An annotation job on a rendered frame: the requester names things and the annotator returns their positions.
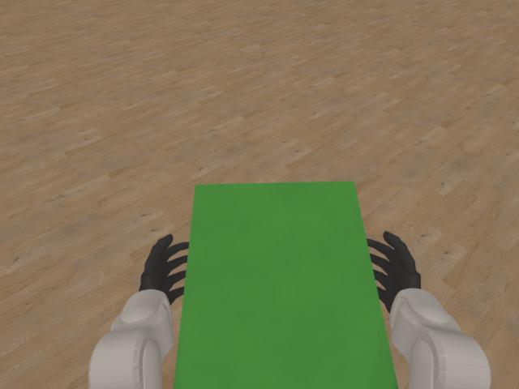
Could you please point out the carton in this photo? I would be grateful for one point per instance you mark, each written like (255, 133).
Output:
(280, 291)

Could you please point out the robot right forearm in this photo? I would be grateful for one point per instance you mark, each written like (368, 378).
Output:
(440, 356)

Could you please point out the left robot hand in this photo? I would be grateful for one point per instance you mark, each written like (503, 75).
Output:
(157, 269)

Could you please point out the right robot hand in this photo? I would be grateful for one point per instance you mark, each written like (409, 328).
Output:
(401, 269)

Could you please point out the robot left forearm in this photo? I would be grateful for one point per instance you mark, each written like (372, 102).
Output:
(130, 356)

